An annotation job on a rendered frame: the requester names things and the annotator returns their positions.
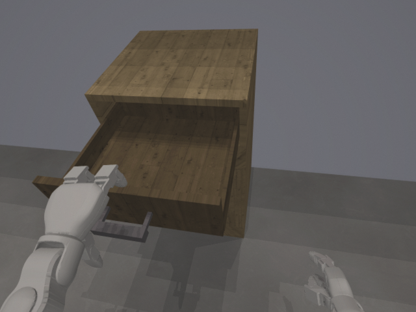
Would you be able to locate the left robot hand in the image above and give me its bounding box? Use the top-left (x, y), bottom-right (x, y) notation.
top-left (44, 164), bottom-right (127, 268)

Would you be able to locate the handle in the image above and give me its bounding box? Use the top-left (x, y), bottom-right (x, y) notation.
top-left (90, 206), bottom-right (153, 243)

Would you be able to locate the left robot forearm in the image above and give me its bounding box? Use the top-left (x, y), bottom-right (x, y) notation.
top-left (0, 233), bottom-right (85, 312)

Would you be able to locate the cabinet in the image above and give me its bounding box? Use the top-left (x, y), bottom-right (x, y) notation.
top-left (84, 29), bottom-right (258, 238)

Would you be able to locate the drawer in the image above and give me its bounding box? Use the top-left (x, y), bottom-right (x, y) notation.
top-left (32, 102), bottom-right (240, 237)

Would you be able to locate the right robot hand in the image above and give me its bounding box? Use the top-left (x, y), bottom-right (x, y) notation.
top-left (304, 251), bottom-right (354, 309)

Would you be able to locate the right robot forearm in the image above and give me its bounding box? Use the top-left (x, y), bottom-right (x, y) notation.
top-left (330, 295), bottom-right (365, 312)

